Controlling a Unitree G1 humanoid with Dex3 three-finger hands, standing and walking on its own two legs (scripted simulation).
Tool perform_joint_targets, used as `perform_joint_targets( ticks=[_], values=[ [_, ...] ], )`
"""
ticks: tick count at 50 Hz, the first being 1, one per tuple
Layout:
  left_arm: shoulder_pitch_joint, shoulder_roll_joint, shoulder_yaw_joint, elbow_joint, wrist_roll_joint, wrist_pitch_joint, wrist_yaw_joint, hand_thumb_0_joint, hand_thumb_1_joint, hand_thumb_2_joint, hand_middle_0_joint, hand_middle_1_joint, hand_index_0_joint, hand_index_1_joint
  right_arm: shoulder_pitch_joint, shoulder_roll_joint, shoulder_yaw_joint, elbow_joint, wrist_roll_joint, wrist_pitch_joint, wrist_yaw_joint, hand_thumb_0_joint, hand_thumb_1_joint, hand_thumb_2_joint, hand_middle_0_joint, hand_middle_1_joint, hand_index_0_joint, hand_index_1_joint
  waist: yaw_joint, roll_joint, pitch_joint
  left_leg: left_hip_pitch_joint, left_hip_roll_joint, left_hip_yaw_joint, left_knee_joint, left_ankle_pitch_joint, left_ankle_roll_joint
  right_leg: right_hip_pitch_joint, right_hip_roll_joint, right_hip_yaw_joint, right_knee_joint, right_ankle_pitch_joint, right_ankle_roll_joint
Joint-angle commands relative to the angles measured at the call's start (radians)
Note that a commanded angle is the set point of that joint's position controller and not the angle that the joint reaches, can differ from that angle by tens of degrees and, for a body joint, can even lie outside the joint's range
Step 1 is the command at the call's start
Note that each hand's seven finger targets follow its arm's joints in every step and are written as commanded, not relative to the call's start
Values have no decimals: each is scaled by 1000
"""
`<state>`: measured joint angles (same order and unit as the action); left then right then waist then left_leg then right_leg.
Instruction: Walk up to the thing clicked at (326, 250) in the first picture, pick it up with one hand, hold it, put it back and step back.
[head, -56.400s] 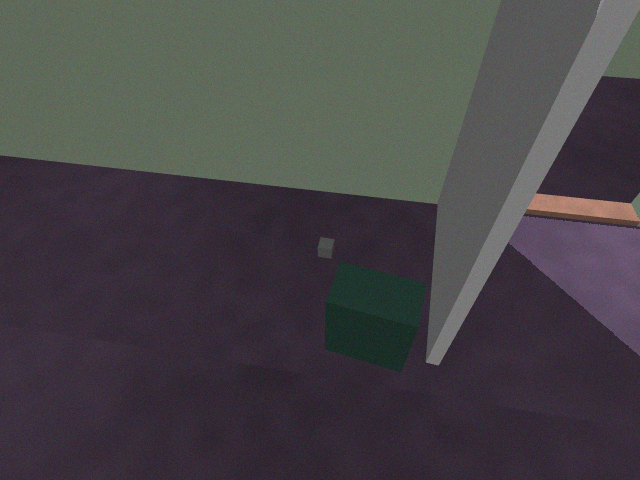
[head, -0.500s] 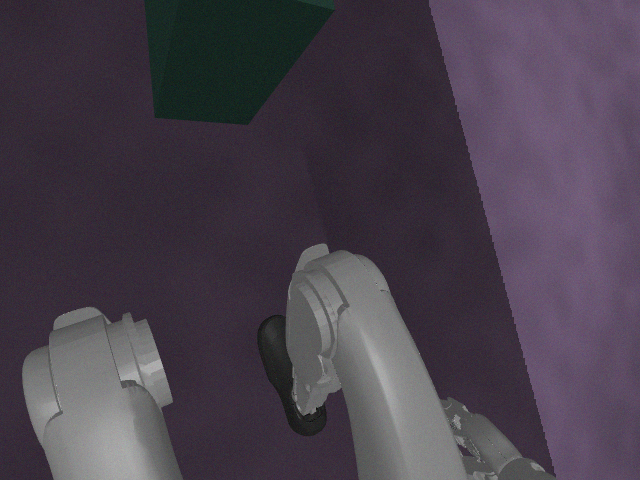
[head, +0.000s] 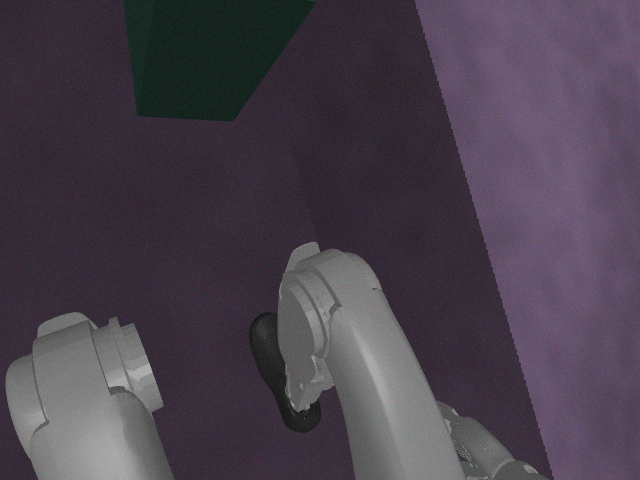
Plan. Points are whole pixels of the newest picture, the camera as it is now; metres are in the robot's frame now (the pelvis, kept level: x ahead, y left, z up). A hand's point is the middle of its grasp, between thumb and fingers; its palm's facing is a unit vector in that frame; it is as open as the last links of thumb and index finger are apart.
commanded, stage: open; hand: left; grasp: from above
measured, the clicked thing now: out of the picture +0.46 +0.34 -0.27
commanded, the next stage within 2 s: withdraw in 0.74 s
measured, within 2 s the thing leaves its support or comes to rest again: neither
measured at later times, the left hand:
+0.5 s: hand out of the picture +0.45 +0.34 -0.24, palm faces -0.47 -0.08 -0.88, open 13.6 cm
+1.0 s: hand out of the picture +0.46 +0.34 -0.23, palm faces -0.42 -0.08 -0.90, open 14.1 cm
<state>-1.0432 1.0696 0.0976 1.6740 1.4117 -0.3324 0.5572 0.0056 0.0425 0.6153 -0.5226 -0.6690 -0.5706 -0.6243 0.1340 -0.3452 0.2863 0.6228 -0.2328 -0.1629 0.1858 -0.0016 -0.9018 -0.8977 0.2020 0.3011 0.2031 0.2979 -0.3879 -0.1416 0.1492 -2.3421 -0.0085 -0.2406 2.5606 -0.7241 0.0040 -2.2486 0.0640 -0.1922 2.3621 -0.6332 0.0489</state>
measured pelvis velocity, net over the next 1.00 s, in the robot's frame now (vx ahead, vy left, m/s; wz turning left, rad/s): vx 0.00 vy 0.00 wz -0.01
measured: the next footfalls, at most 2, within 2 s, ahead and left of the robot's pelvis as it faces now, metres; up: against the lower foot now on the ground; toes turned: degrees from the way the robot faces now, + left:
none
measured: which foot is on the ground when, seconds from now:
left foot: down 0.00-1.00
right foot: down 0.00-1.00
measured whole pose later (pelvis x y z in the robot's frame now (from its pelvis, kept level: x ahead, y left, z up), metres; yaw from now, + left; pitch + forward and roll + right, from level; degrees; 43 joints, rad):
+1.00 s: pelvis +0.00 +0.00 +0.00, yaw +0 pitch +28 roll -15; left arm -1.03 1.07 0.12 1.59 1.39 -0.32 0.54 0.00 -0.52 1.02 -0.07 -0.99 -0.07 -0.99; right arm 0.15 -0.35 0.29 0.60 -0.22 -0.16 0.18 0.00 -0.90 -0.90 0.20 0.30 0.20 0.30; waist -0.38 -0.14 0.15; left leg -2.34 -0.01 -0.24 2.54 -0.72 0.01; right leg -2.24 0.07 -0.19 2.34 -0.62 0.05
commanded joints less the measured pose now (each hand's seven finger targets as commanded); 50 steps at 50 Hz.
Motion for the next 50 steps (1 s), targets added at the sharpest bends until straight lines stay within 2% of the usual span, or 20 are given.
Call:
perform_joint_targets(
  ticks=[1, 5, 8, 13, 17, 20, 21, 22, 25, 27, 30, 31, 33, 34, 35, 39, 41, 45, 46, 50],
  values=[
    [-250, 247, 26, -119, -28, -1, 42, 0, -160, 818, -357, -793, -372, -777, 170, -327, -98, 11, 2, 0, -10, 0, -895, -900, 201, 301, 201, 301, -39, 547, -609, 487, 37, 83, -266, 246, 2, 336, 35, -76, -188, 230, -77],
    [-231, 229, 5, -112, -33, 4, 31, 0, -259, 850, -278, -825, -288, -815, 167, -336, -106, 2, 6, 1, -13, 0, -894, -900, 201, 301, 201, 301, -33, 551, -609, 488, 37, 79, -287, 220, 0, 329, 37, -77, -194, 208, -79],
    [-224, 239, 19, -114, -41, 8, 26, 0, -325, 900, -238, -853, -237, -854, 168, -343, -106, -3, 7, 5, -14, 0, -895, -901, 201, 301, 201, 301, -30, 537, -617, 488, 36, 75, -280, 239, 0, 336, 34, -84, -193, 220, -80],
    [-256, 205, -18, -147, -51, 1, 13, 0, -402, 930, -168, -894, -168, -894, 161, -329, -98, -7, 9, 4, -13, 0, -893, -900, 201, 301, 201, 301, -41, 568, -620, 510, 37, 71, -292, 235, -2, 336, 35, -81, -193, 222, -78],
    [-246, 250, 18, -141, -39, -6, 15, 0, -465, 989, -120, -931, -111, -940, 174, -343, -99, -5, 10, 9, -15, 0, -891, -899, 201, 301, 201, 301, -43, 557, -605, 513, 39, 66, -286, 245, -5, 324, 31, -85, -191, 222, -80],
    [-254, 232, 5, -156, -31, -9, 18, 0, -515, 1028, -87, -962, -73, -976, 164, -343, -100, -15, 6, 9, -15, 0, -892, -900, 201, 301, 201, 301, -44, 548, -607, 503, 37, 78, -278, 241, -2, 329, 34, -81, -199, 221, -80],
    [-255, 246, 20, -155, -35, -12, 23, 0, -526, 1039, -80, -960, -62, -978, 170, -343, -99, -9, 7, 11, -15, 0, -892, -900, 201, 301, 201, 301, -44, 559, -602, 501, 37, 77, -282, 243, -2, 341, 33, -83, -201, 222, -80],
    [-250, 224, 6, -148, -37, -13, 21, 0, -530, 1060, -76, -980, -57, -999, 162, -341, -99, -16, 4, 10, -15, 0, -892, -900, 201, 301, 201, 301, -43, 550, -605, 508, 37, 75, -281, 245, -3, 333, 32, -84, -200, 224, -79],
    [-239, 225, 8, -137, -30, -13, 24, 0, -536, 1075, -70, -978, -46, -1002, 172, -343, -103, -9, 2, 11, -13, 0, -891, -900, 201, 300, 201, 300, -44, 575, -620, 547, 41, 60, -294, 271, -12, 321, 31, -91, -188, 237, -79],
    [-239, 255, 25, -149, -26, -10, 26, 0, -532, 1062, -65, -988, -46, -1006, 184, -331, -94, -4, 1, 12, -10, 0, -890, -899, 201, 300, 201, 300, -43, 574, -627, 528, 40, 73, -287, 267, -3, 351, 34, -82, -195, 242, -76],
    [-253, 206, -9, -145, -37, -7, 22, 0, -535, 1055, -62, -982, -43, -1001, 166, -339, -98, -17, 2, 9, -11, 0, -891, -900, 201, 300, 201, 300, -49, 558, -604, 515, 37, 74, -281, 257, -3, 330, 31, -85, -198, 236, -78],
    [-235, 232, 13, -141, -40, -6, 24, 0, -532, 1062, -63, -984, -43, -1004, 174, -339, -99, -6, 1, 10, -11, 0, -890, -899, 201, 300, 201, 300, -45, 569, -612, 531, 41, 68, -291, 264, -6, 333, 33, -89, -195, 235, -78],
    [-232, 248, 18, -153, -27, -3, 19, 0, -536, 1054, -60, -976, -39, -997, 189, -340, -98, -13, 2, 9, -10, 0, -889, -899, 201, 300, 201, 300, -48, 560, -617, 528, 40, 77, -279, 281, -2, 343, 34, -81, -196, 250, -75],
    [-242, 258, 26, -147, -36, -6, 22, 0, -523, 1043, -58, -979, -41, -996, 177, -327, -87, -4, 6, 12, -13, 0, -889, -899, 201, 300, 201, 300, -37, 550, -622, 507, 39, 78, -276, 264, -1, 352, 34, -82, -201, 237, -78],
    [-238, 227, 4, -147, -40, -6, 20, 0, -526, 1054, -62, -984, -43, -1002, 176, -342, -101, -13, 2, 13, -15, 0, -889, -899, 201, 300, 201, 300, -46, 551, -626, 512, 37, 82, -276, 268, 0, 357, 35, -80, -207, 243, -76],
    [-238, 234, 5, -156, -41, -4, 15, 0, -519, 1019, -52, -982, -41, -992, 178, -342, -96, -17, 4, 8, -14, 0, -888, -898, 201, 300, 201, 300, -44, 551, -612, 518, 38, 75, -285, 260, -3, 343, 32, -83, -203, 233, -78],
    [-230, 261, 24, -150, -42, -2, 14, 0, -520, 1023, -53, -977, -40, -990, 191, -337, -95, -9, 6, 9, -15, 0, -888, -898, 201, 300, 201, 300, -43, 548, -624, 516, 42, 76, -284, 253, 2, 356, 35, -77, -205, 231, -74],
    [-244, 271, 35, -186, -46, 2, 24, 0, -557, 997, -59, -1011, -66, -1003, 183, -345, -98, -21, 8, 7, -16, 0, -906, -902, 200, 300, 200, 300, -31, 573, -643, 529, 38, 80, -281, 274, -3, 355, 32, -77, -202, 241, -81],
    [-253, 293, 54, -205, -47, 7, 28, 0, -548, 989, -55, -1010, -67, -997, 187, -342, -102, -20, 9, 4, -15, 0, -904, -901, 201, 300, 200, 300, -21, 583, -654, 551, 41, 75, -291, 263, -4, 344, 31, -74, -197, 231, -81],
    [-270, 281, 78, -310, -64, 42, 50, 0, -563, 1002, -60, -1002, -61, -1001, 184, -327, -123, -23, 12, -9, -2, 0, -906, -903, 200, 300, 200, 300, 15, 679, -745, 599, 38, 87, -311, 279, -13, 344, 25, -70, -188, 255, -84]
  ],
)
